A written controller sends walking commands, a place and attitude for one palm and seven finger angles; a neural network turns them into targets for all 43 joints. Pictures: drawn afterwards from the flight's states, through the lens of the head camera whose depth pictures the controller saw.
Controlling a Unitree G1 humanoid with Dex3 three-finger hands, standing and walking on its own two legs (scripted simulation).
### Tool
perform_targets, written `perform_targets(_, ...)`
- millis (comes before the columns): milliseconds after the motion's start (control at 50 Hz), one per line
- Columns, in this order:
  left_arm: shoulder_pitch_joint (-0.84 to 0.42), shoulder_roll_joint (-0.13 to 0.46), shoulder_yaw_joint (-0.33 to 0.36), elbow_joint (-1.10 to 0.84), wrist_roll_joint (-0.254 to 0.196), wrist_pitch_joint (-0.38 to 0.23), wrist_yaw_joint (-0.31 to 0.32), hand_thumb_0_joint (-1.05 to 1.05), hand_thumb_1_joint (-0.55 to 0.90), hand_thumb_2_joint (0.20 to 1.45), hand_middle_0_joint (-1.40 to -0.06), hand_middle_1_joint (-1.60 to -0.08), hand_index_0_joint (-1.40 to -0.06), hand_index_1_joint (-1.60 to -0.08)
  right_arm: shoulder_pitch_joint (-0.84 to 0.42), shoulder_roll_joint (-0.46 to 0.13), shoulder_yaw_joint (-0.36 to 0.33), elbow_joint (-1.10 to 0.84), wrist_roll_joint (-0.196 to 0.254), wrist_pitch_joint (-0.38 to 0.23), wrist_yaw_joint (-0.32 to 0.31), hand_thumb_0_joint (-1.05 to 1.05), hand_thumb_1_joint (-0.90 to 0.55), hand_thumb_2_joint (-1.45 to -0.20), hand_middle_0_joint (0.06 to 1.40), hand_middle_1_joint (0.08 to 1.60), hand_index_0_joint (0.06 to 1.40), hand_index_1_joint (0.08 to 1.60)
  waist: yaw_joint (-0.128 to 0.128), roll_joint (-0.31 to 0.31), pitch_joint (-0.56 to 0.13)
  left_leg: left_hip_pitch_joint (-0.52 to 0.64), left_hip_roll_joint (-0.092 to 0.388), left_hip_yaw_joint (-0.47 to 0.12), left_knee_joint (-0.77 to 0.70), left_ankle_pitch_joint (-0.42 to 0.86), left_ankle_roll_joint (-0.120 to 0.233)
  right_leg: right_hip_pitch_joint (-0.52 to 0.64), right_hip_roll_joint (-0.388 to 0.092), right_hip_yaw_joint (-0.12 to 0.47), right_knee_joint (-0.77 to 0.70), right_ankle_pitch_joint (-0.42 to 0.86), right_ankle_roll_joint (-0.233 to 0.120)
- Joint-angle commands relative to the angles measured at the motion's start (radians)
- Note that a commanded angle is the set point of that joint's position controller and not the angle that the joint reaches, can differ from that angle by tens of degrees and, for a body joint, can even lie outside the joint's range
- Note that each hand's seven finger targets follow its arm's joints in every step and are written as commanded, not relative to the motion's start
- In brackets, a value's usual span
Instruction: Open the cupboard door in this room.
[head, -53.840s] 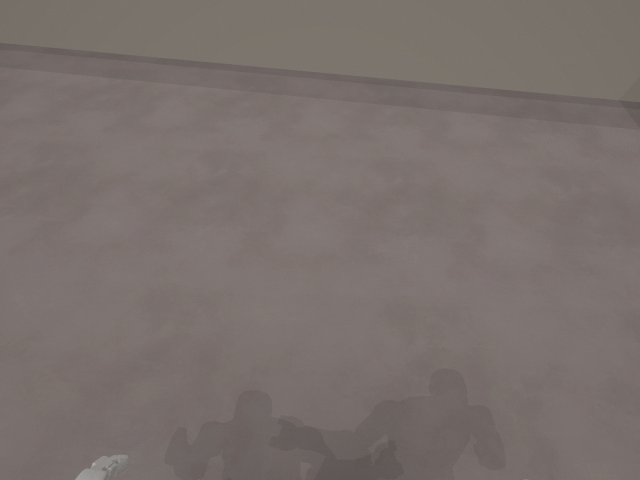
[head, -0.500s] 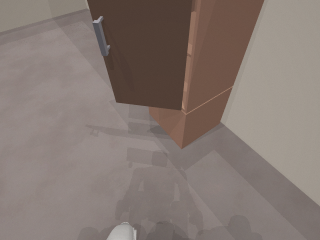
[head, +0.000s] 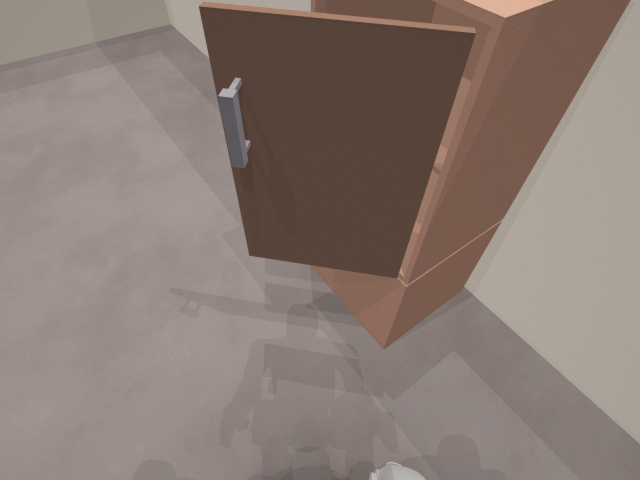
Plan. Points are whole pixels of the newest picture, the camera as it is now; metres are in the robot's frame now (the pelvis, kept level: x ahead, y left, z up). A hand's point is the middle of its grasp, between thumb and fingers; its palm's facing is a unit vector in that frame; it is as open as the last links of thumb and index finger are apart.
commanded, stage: come to a stop and stand still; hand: left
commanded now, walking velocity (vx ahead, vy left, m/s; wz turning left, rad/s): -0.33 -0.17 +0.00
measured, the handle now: (238, 123) +0.63 +0.19 +0.08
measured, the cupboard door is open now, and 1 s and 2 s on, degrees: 44 44 44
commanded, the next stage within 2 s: look again from close up in 1.86 s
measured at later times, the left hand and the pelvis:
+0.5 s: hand out of the picture +0.10 +0.20 -0.19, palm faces +0.02 -0.99 -0.17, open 7.4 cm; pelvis +0.02 +0.02 -0.01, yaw +0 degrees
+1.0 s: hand out of the picture +0.04 +0.25 -0.16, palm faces -0.01 -0.95 -0.31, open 7.4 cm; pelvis -0.01 +0.03 -0.01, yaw -2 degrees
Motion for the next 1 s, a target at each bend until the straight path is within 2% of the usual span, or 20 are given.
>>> perform_targets(0, 0.086, -0.005, -0.018, -0.013, -0.01, 0.008, 0.005, 0.0, 0.9, 0.9, -0.2, -0.3, -0.2, -0.3, 0.072, -0.097, -0.004, -0.002, 0.001, 0.008, -0.013, 0.0, -0.9, -0.9, 0.2, 0.3, 0.2, 0.3, 0.003, 0.083, -0.062, 0.016, 0.321, -0.144, -0.047, 0.709, 0.068, 0.179, 0.02, 0.02, -0.22, 0.045, 0.001)
perform_targets(60, 0.09, 0.048, -0.011, -0.024, -0.008, 0.019, 0.01, 0.0, 0.9, 0.9, -0.2, -0.3, -0.2, -0.3, 0.04, -0.115, -0.01, 0.01, 0.007, 0.035, -0.021, 0.0, -0.9, -0.9, 0.2, 0.3, 0.2, 0.3, 0.016, 0.11, -0.047, 0.006, 0.321, -0.163, 0.036, 0.638, 0.038, 0.261, 0.03, 0.02, -0.376, 0.086, -0.006)
perform_targets(80, 0.088, 0.065, -0.007, -0.026, -0.006, 0.02, 0.011, 0.0, 0.9, 0.9, -0.2, -0.3, -0.2, -0.3, 0.045, -0.114, -0.013, 0.015, 0.011, 0.043, -0.022, 0.0, -0.9, -0.9, 0.2, 0.3, 0.2, 0.3, 0.016, 0.108, -0.039, 0.004, 0.296, -0.158, 0.071, 0.59, 0.011, 0.285, 0.029, 0.026, -0.443, 0.171, -0.011)
perform_targets(100, 0.092, 0.099, -0.003, -0.031, -0.004, 0.017, 0.013, 0.0, 0.9, 0.9, -0.2, -0.3, -0.2, -0.3, 0.061, -0.109, -0.017, 0.016, 0.018, 0.05, -0.023, 0.0, -0.9, -0.9, 0.2, 0.3, 0.2, 0.3, 0.014, 0.056, -0.045, -0.024, 0.247, -0.147, 0.123, 0.486, -0.027, 0.33, 0.003, 0.074, -0.489, 0.432, -0.025)
perform_targets(140, 0.067, 0.167, 0.004, -0.045, -0.004, 0.013, 0.018, 0.0, 0.9, 0.9, -0.2, -0.3, -0.2, -0.3, 0.122, -0.081, -0.025, 0.018, 0.029, 0.071, -0.014, 0.0, -0.9, -0.9, 0.2, 0.3, 0.2, 0.3, -0.019, -0.062, -0.043, -0.121, 0.124, -0.108, 0.215, 0.107, -0.094, 0.353, -0.172, 0.21, -0.461, 0.848, -0.143)
perform_targets(160, 0.062, 0.179, 0.004, -0.042, -0.011, 0.013, 0.021, 0.0, 0.9, 0.9, -0.2, -0.3, -0.2, -0.3, 0.139, -0.054, -0.022, 0.028, 0.033, 0.082, -0.01, 0.0, -0.9, -0.9, 0.2, 0.3, 0.2, 0.3, -0.027, -0.099, -0.074, -0.105, 0.083, -0.096, 0.273, -0.066, -0.111, 0.352, -0.232, 0.23, -0.496, 0.908, -0.192)
perform_targets(200, 0.059, 0.171, 0.005, -0.049, -0.01, 0.01, 0.036, 0.0, 0.9, 0.9, -0.2, -0.3, -0.2, -0.3, 0.107, -0.05, -0.025, 0.019, 0.033, 0.099, -0.01, 0.0, -0.9, -0.9, 0.2, 0.3, 0.2, 0.3, -0.002, -0.194, -0.139, -0.151, 0.056, -0.121, 0.484, -0.378, -0.11, 0.41, -0.259, 0.265, -0.569, 0.957, -0.244)
perform_targets(240, 0.034, 0.169, 0.016, -0.058, -0.007, 0.016, 0.047, 0.0, 0.9, 0.9, -0.2, -0.3, -0.2, -0.3, 0.063, -0.054, -0.029, 0.006, 0.034, 0.107, -0.012, 0.0, -0.9, -0.9, 0.2, 0.3, 0.2, 0.3, 0.011, -0.135, -0.139, -0.206, 0.053, -0.181, 0.602, -0.414, -0.109, 0.438, -0.265, 0.269, -0.579, 0.965, -0.265)
perform_targets(320, -0.022, 0.184, 0.029, -0.077, -0.004, 0.017, 0.041, 0.0, 0.9, 0.9, -0.2, -0.3, -0.2, -0.3, 0.066, -0.04, -0.027, 0.008, 0.032, 0.108, -0.005, 0.0, -0.9, -0.9, 0.2, 0.3, 0.2, 0.3, -0.01, -0.086, -0.165, -0.189, 0.057, -0.169, 0.431, -0.328, -0.132, 0.476, -0.22, 0.204, -0.553, 0.878, -0.217)
perform_targets(380, -0.046, 0.175, 0.029, -0.075, -0.008, 0.023, 0.033, 0.0, 0.9, 0.9, -0.2, -0.3, -0.2, -0.3, 0.126, -0.032, -0.027, 0.028, 0.027, 0.1, -0.001, 0.0, -0.9, -0.9, 0.2, 0.3, 0.2, 0.3, -0.039, -0.087, -0.152, -0.034, 0.047, -0.134, 0.128, -0.08, -0.131, 0.375, -0.163, 0.167, -0.506, 0.609, -0.139)
perform_targets(400, -0.047, 0.151, 0.025, -0.078, -0.016, 0.026, 0.028, 0.0, 0.9, 0.9, -0.2, -0.3, -0.2, -0.3, 0.14, -0.052, -0.031, 0.031, 0.022, 0.093, -0.001, 0.0, -0.9, -0.9, 0.2, 0.3, 0.2, 0.3, -0.046, -0.032, -0.141, 0.05, 0.085, -0.153, 0.034, 0.02, -0.115, 0.297, -0.122, 0.143, -0.468, 0.443, -0.096)
perform_targets(420, -0.033, 0.102, 0.016, -0.089, -0.021, 0.035, 0.022, 0.0, 0.9, 0.9, -0.2, -0.3, -0.2, -0.3, 0.118, -0.111, -0.04, 0.008, 0.012, 0.084, -0.002, 0.0, -0.9, -0.9, 0.2, 0.3, 0.2, 0.3, -0.031, 0.152, -0.115, 0.046, 0.229, -0.337, -0.039, 0.118, -0.055, 0.19, -0.014, 0.068, -0.4, 0.152, -0.031)
perform_targets(440, -0.039, 0.221, -0.012, -0.168, -0.02, 0.03, 0.026, 0.0, 0.9, 0.9, -0.2, -0.3, -0.2, -0.3, 0.028, -0.224, -0.051, -0.121, 0.003, 0.095, 0.0, 0.0, -0.9, -0.9, 0.2, 0.3, 0.2, 0.3, -0.046, 0.268, -0.04, -0.045, 0.228, -0.287, -0.058, 0.189, -0.038, 0.257, 0.041, 0.009, -0.364, -0.07, -0.012)
perform_targets(460, 0.036, 0.115, 0.004, -0.192, -0.018, 0.034, 0.021, 0.0, 0.9, 0.9, -0.2, -0.3, -0.2, -0.3, -0.049, -0.217, -0.067, -0.187, -0.012, 0.073, 0.0, 0.0, -0.9, -0.9, 0.2, 0.3, 0.2, 0.3, 0.002, 0.264, -0.143, -0.112, 0.257, -0.279, 0.049, 0.087, -0.007, 0.253, 0.046, 0.006, -0.355, -0.079, -0.012)
perform_targets(500, 0.014, 0.118, -0.006, -0.178, 0.007, 0.054, 0.018, 0.0, 0.9, 0.9, -0.2, -0.3, -0.2, -0.3, -0.064, -0.176, -0.066, -0.201, -0.006, 0.073, -0.006, 0.0, -0.9, -0.9, 0.2, 0.3, 0.2, 0.3, -0.026, 0.325, -0.076, -0.155, 0.237, -0.327, -0.007, -0.064, -0.001, 0.205, 0.063, 0.0, -0.313, -0.027, -0.021)
perform_targets(580, 0.063, 0.083, -0.017, -0.177, 0.012, 0.042, 0.007, 0.0, 0.9, 0.9, -0.2, -0.3, -0.2, -0.3, -0.006, -0.165, -0.057, -0.222, -0.005, 0.064, -0.008, 0.0, -0.9, -0.9, 0.2, 0.3, 0.2, 0.3, -0.021, 0.163, 0.019, -0.198, 0.24, -0.315, -0.011, -0.013, 0.011, 0.163, 0.071, 0.005, -0.305, -0.02, -0.019)
perform_targets(640, 0.096, 0.115, -0.014, -0.175, 0.005, 0.019, 0.01, 0.0, 0.9, 0.9, -0.2, -0.3, -0.2, -0.3, 0.02, -0.158, -0.047, -0.221, 0.005, 0.05, -0.008, 0.0, -0.9, -0.9, 0.2, 0.3, 0.2, 0.3, -0.016, 0.096, -0.037, -0.112, 0.195, -0.264, 0.092, 0.222, -0.01, 0.224, 0.05, 0.043, -0.439, 0.143, -0.032)
perform_targets(700, 0.079, 0.157, -0.009, -0.178, 0.001, 0.013, 0.015, 0.0, 0.9, 0.9, -0.2, -0.3, -0.2, -0.3, 0.039, -0.179, -0.051, -0.212, 0.01, 0.045, -0.007, 0.0, -0.9, -0.9, 0.2, 0.3, 0.2, 0.3, -0.039, -0.053, -0.063, -0.09, 0.156, -0.235, 0.109, 0.149, -0.029, 0.23, 0.014, 0.101, -0.428, 0.23, -0.053)
perform_targets(820, 0.064, 0.195, -0.005, -0.176, -0.001, 0.008, 0.012, 0.0, 0.9, 0.9, -0.2, -0.3, -0.2, -0.3, -0.01, -0.226, -0.054, -0.189, 0.007, 0.039, 0.005, 0.0, -0.9, -0.9, 0.2, 0.3, 0.2, 0.3, -0.023, 0.046, 0.003, -0.146, 0.175, -0.284, -0.035, -0.139, -0.013, 0.233, 0.02, 0.093, -0.481, 0.082, -0.041)
perform_targets(980, 0.031, 0.254, 0.003, -0.147, -0.001, -0.011, 0.007, 0.0, 0.9, 0.9, -0.2, -0.3, -0.2, -0.3, -0.013, -0.257, -0.052, -0.133, 0.008, 0.036, 0.015, 0.0, -0.9, -0.9, 0.2, 0.3, 0.2, 0.3, -0.025, 0.01, 0.008, -0.142, 0.152, -0.278, -0.067, -0.244, -0.018, 0.235, -0.014, 0.139, -0.59, -0.047, -0.052)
